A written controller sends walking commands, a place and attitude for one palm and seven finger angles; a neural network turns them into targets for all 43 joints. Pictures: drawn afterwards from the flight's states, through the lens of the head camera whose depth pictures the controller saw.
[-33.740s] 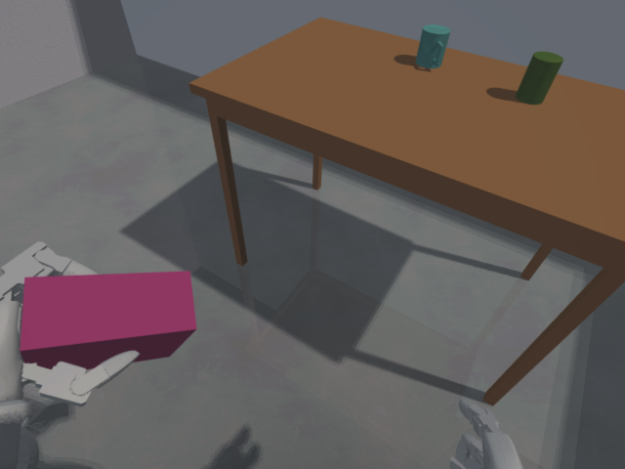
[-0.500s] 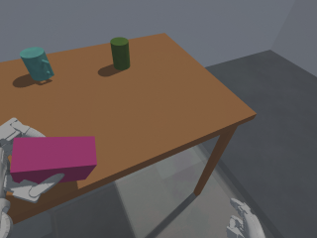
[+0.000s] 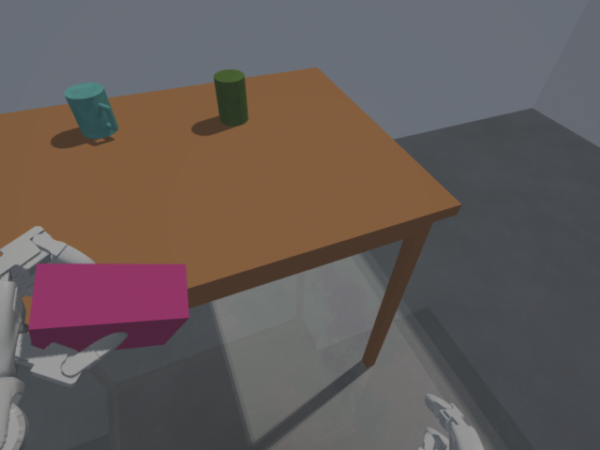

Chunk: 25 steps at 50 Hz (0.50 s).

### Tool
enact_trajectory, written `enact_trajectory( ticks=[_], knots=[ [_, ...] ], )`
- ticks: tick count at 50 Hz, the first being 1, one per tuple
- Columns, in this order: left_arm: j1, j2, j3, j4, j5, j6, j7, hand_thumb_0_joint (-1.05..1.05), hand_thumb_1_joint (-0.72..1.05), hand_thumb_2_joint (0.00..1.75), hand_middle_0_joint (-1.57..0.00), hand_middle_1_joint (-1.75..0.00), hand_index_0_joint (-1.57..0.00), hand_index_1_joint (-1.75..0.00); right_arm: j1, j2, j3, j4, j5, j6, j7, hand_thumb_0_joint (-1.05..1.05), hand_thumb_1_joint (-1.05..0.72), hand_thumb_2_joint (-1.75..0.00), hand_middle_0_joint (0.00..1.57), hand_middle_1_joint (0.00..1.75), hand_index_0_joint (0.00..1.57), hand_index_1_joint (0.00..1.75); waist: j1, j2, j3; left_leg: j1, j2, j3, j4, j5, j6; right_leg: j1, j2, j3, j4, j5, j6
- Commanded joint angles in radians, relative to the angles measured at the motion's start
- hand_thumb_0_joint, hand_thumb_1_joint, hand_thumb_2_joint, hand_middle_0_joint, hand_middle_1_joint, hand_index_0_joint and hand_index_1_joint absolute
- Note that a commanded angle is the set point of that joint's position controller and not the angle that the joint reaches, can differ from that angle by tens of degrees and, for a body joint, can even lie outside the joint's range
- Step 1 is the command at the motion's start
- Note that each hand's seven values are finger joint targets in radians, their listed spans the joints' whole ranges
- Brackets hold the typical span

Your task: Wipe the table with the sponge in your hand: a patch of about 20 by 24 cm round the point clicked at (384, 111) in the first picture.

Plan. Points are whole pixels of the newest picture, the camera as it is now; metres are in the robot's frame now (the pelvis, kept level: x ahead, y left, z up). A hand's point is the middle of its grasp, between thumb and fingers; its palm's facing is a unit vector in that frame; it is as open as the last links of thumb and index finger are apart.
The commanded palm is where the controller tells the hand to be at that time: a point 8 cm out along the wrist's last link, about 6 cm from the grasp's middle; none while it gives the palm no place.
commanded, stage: come to a stop and stand still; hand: left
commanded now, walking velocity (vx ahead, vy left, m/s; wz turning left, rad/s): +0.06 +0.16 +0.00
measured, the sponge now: (133, 309) +0.23 +0.20 +0.13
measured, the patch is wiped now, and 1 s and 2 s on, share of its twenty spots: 0.00 0.00 0.00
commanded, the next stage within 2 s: look again from close up in 0.80 s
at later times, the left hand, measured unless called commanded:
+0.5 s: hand (66, 393) +0.13 +0.21 +0.16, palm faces +0.43 -0.76 -0.49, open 9.8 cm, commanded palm +0.07 +0.24 +0.18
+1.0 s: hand out of the picture +0.13 +0.26 +0.18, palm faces +0.55 -0.73 -0.42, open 9.8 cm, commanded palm +0.06 +0.25 +0.18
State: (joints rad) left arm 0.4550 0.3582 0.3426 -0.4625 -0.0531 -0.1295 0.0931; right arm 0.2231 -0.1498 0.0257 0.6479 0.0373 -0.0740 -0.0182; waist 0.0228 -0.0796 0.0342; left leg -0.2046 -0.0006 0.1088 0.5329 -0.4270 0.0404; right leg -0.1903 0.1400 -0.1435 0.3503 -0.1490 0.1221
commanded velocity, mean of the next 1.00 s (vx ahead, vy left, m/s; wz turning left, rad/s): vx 0.07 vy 0.08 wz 0.00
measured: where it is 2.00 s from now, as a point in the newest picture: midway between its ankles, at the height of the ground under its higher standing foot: outside the picture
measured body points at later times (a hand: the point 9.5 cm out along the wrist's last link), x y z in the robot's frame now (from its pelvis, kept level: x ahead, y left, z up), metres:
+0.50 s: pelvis -0.07 -0.05 +0.00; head -0.04 -0.06 +0.45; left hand +0.10 +0.25 +0.19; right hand +0.09 -0.31 -0.10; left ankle -0.10 +0.10 -0.72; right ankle +0.00 -0.15 -0.74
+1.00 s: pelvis -0.08 -0.04 +0.00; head -0.05 -0.02 +0.45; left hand +0.10 +0.30 +0.20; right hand +0.10 -0.25 -0.09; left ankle -0.07 +0.07 -0.73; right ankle -0.01 -0.10 -0.74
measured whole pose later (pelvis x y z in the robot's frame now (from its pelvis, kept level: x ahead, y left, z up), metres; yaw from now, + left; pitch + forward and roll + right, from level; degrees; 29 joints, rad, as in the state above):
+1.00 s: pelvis -0.08 -0.04 +0.00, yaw +4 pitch -2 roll +1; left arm 0.23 0.45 0.45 -0.32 -0.02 -0.24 0.10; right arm 0.24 -0.19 0.02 0.63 -0.01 -0.15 -0.02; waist 0.07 -0.05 0.10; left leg -0.25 -0.01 0.04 0.53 -0.27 0.01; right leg -0.29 0.05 -0.08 0.44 -0.13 -0.09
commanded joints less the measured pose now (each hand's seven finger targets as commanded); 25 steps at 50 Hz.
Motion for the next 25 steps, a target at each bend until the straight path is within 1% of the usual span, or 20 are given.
enact_trajectory(
  ticks=[1, 2, 3, 4, 5, 6, 7, 8, 9, 10, 11, 12, 13, 14, 15, 17, 18, 21, 23, 25],
  knots=[
    [-0.076, 0.194, 0.099, -0.19, 0.015, -0.054, 0.061, 0.0, 0.1, 1.3, -1.2, -1.6, -1.2, -1.6, -0.187, -0.124, -0.055, -0.278, -0.056, -0.089, 0.008, 0.0, -0.9, -0.9, 0.2, 0.3, 0.2, 0.3, -0.021, 0.77, -0.059, -0.162, 0.423, -0.436, -0.273, 0.136, 0.29, -0.188, -0.148, 0.387, 1.218, -0.334, -0.076],
    [-0.132, 0.238, 0.112, -0.243, 0.042, -0.05, 0.044, 0.0, 0.1, 1.3, -1.2, -1.6, -1.2, -1.6, -0.204, -0.113, -0.061, -0.265, -0.054, -0.08, 0.012, 0.0, -0.9, -0.9, 0.2, 0.3, 0.2, 0.3, 0.034, 0.536, -0.051, -0.182, 0.38, -0.271, -0.21, 0.278, 0.21, -0.213, -0.214, 0.451, 1.209, -0.393, -0.376],
    [-0.159, 0.256, 0.127, -0.293, 0.03, -0.057, 0.024, 0.0, 0.1, 1.3, -1.2, -1.6, -1.2, -1.6, -0.141, -0.142, -0.087, -0.238, -0.03, -0.057, 0.011, 0.0, -0.9, -0.9, 0.2, 0.3, 0.2, 0.3, 0.022, 0.255, -0.088, -0.047, 0.307, -0.169, -0.123, 0.301, 0.115, -0.264, -0.197, 0.39, 0.906, -0.4, -0.394],
    [-0.096, 0.212, 0.146, -0.19, 0.002, -0.066, 0.015, 0.0, 0.1, 1.3, -1.2, -1.6, -1.2, -1.6, -0.055, -0.197, -0.096, -0.235, -0.019, -0.053, 0.015, 0.0, -0.9, -0.9, 0.2, 0.3, 0.2, 0.3, -0.015, 0.163, -0.115, -0.046, 0.245, -0.153, -0.053, 0.238, 0.09, -0.293, -0.183, 0.301, 0.634, -0.393, -0.187],
    [-0.045, 0.228, 0.214, -0.141, -0.015, -0.08, 0.022, 0.0, 0.1, 1.3, -1.2, -1.6, -1.2, -1.6, -0.068, -0.189, -0.085, -0.25, -0.004, -0.05, 0.004, 0.0, -0.9, -0.9, 0.2, 0.3, 0.2, 0.3, 0.032, 0.116, -0.101, -0.237, 0.21, -0.171, 0.023, 0.151, 0.077, -0.092, -0.239, 0.297, 0.338, -0.312, -0.143],
    [-0.052, 0.249, 0.237, -0.117, -0.001, -0.086, 0.014, 0.0, 0.1, 1.3, -1.2, -1.6, -1.2, -1.6, -0.06, -0.161, -0.085, -0.251, 0.008, -0.044, 0.001, 0.0, -0.9, -0.9, 0.2, 0.3, 0.2, 0.3, 0.036, -0.046, -0.044, -0.295, 0.136, -0.117, 0.265, 0.056, 0.038, 0.035, -0.254, 0.273, 0.011, -0.086, -0.114],
    [-0.082, 0.264, 0.226, -0.145, 0.003, -0.078, 0.008, 0.0, 0.1, 1.3, -1.2, -1.6, -1.2, -1.6, -0.06, -0.135, -0.083, -0.248, 0.01, -0.034, 0.001, 0.0, -0.9, -0.9, 0.2, 0.3, 0.2, 0.3, -0.01, -0.29, -0.04, -0.343, 0.02, -0.086, 0.505, -0.031, 0.001, 0.081, -0.249, 0.247, -0.069, 0.112, -0.114],
    [-0.061, 0.319, 0.259, -0.138, 0.009, -0.082, 0.01, 0.0, 0.1, 1.3, -1.2, -1.6, -1.2, -1.6, -0.056, -0.142, -0.08, -0.249, 0.012, -0.03, 0.002, 0.0, -0.9, -0.9, 0.2, 0.3, 0.2, 0.3, -0.025, -0.395, -0.087, -0.38, -0.037, -0.078, 0.679, -0.043, -0.029, 0.054, -0.34, 0.32, -0.042, 0.163, -0.169],
    [-0.08, 0.319, 0.273, -0.15, -0.001, -0.092, 0.013, 0.0, 0.1, 1.3, -1.2, -1.6, -1.2, -1.6, -0.112, -0.149, -0.085, -0.251, 0.018, -0.046, 0.006, 0.0, -0.9, -0.9, 0.2, 0.3, 0.2, 0.3, -0.019, -0.394, -0.107, -0.404, -0.034, -0.105, 0.843, -0.049, -0.047, -0.042, -0.488, 0.537, -0.095, 0.042, -0.257],
    [-0.086, 0.244, 0.201, -0.189, -0.007, -0.091, 0.004, 0.0, 0.1, 1.3, -1.2, -1.6, -1.2, -1.6, -0.089, -0.192, -0.118, -0.252, 0.015, -0.046, 0.012, 0.0, -0.9, -0.9, 0.2, 0.3, 0.2, 0.3, -0.026, -0.296, -0.078, -0.443, 0.001, -0.182, 0.853, 0.016, -0.056, -0.066, -0.512, 0.645, -0.127, -0.046, -0.31],
    [-0.083, 0.229, 0.176, -0.248, -0.012, -0.095, -0.006, 0.0, 0.1, 1.3, -1.2, -1.6, -1.2, -1.6, -0.104, -0.205, -0.13, -0.265, 0.022, -0.051, 0.025, 0.0, -0.9, -0.9, 0.2, 0.3, 0.2, 0.3, -0.033, -0.183, 0.01, -0.433, 0.025, -0.24, 0.868, 0.073, -0.053, -0.183, -0.526, 0.734, -0.144, -0.168, -0.343],
    [-0.002, 0.242, 0.212, -0.232, -0.019, -0.103, -0.007, 0.0, 0.1, 1.3, -1.2, -1.6, -1.2, -1.6, -0.097, -0.179, -0.118, -0.237, 0.026, -0.045, 0.027, 0.0, -0.9, -0.9, 0.2, 0.3, 0.2, 0.3, -0.043, -0.028, 0.029, -0.438, 0.058, -0.252, 0.877, 0.096, -0.047, -0.22, -0.532, 0.718, -0.12, -0.21, -0.366],
    [0.016, 0.266, 0.232, -0.245, -0.015, -0.11, -0.006, 0.0, 0.1, 1.3, -1.2, -1.6, -1.2, -1.6, -0.093, -0.17, -0.113, -0.22, 0.026, -0.027, 0.028, 0.0, -0.9, -0.9, 0.2, 0.3, 0.2, 0.3, -0.044, 0.062, -0.001, -0.44, 0.075, -0.242, 0.817, 0.08, -0.042, -0.189, -0.533, 0.674, -0.097, -0.196, -0.365],
    [0.086, 0.249, 0.234, -0.198, -0.009, -0.118, 0.006, 0.0, 0.1, 1.3, -1.2, -1.6, -1.2, -1.6, -0.081, -0.148, -0.101, -0.201, 0.02, -0.015, 0.024, 0.0, -0.9, -0.9, 0.2, 0.3, 0.2, 0.3, -0.046, 0.086, -0.048, -0.421, 0.067, -0.208, 0.751, 0.119, -0.044, -0.129, -0.487, 0.578, -0.062, -0.158, -0.338],
    [0.071, 0.232, 0.213, -0.206, -0.006, -0.128, 0.017, 0.0, 0.1, 1.3, -1.2, -1.6, -1.2, -1.6, -0.082, -0.151, -0.099, -0.198, 0.012, -0.018, 0.021, 0.0, -0.9, -0.9, 0.2, 0.3, 0.2, 0.3, -0.046, 0.079, -0.077, -0.407, 0.052, -0.179, 0.679, 0.137, -0.044, -0.093, -0.462, 0.521, -0.051, -0.137, -0.315],
    [0.008, 0.236, 0.205, -0.196, 0.001, -0.14, 0.038, 0.0, 0.1, 1.3, -1.2, -1.6, -1.2, -1.6, -0.078, -0.154, -0.101, -0.184, -0.001, -0.046, 0.009, 0.0, -0.9, -0.9, 0.2, 0.3, 0.2, 0.3, -0.043, 0.01, -0.111, -0.33, 0.026, -0.118, 0.504, 0.128, -0.039, -0.083, -0.438, 0.456, -0.063, -0.181, -0.284],
    [-0.024, 0.242, 0.19, -0.199, 0.002, -0.139, 0.048, 0.0, 0.1, 1.3, -1.2, -1.6, -1.2, -1.6, -0.091, -0.16, -0.103, -0.184, 0.001, -0.061, -0.001, 0.0, -0.9, -0.9, 0.2, 0.3, 0.2, 0.3, -0.036, 0.002, -0.089, -0.268, 0.029, -0.11, 0.387, 0.096, -0.029, -0.108, -0.448, 0.469, -0.077, -0.198, -0.28],
    [-0.049, 0.241, 0.18, -0.206, 0.015, -0.14, 0.066, 0.0, 0.1, 1.3, -1.2, -1.6, -1.2, -1.6, -0.081, -0.148, -0.105, -0.174, -0.018, -0.108, -0.016, 0.0, -0.9, -0.9, 0.2, 0.3, 0.2, 0.3, -0.011, -0.06, -0.137, -0.098, -0.02, -0.027, 0.088, 0.048, 0.002, -0.074, -0.431, 0.423, -0.059, -0.214, -0.261],
    [-0.036, 0.226, 0.168, -0.19, 0.017, -0.132, 0.072, 0.0, 0.1, 1.3, -1.2, -1.6, -1.2, -1.6, -0.066, -0.154, -0.107, -0.174, -0.022, -0.126, -0.028, 0.0, -0.9, -0.9, 0.2, 0.3, 0.2, 0.3, -0.015, -0.059, -0.161, 0.0, -0.033, -0.006, -0.11, 0.073, 0.015, -0.04, -0.386, 0.361, 0.004, -0.189, -0.23],
    [-0.032, 0.21, 0.158, -0.226, 0.016, -0.138, 0.068, 0.0, 0.1, 1.3, -1.2, -1.6, -1.2, -1.6, -0.057, -0.16, -0.112, -0.179, -0.022, -0.136, -0.043, 0.0, -0.9, -0.9, 0.2, 0.3, 0.2, 0.3, -0.017, 0.029, -0.192, 0.113, 0.015, -0.015, -0.221, 0.165, 0.04, -0.042, -0.294, 0.268, 0.134, -0.135, -0.195]
  ],
)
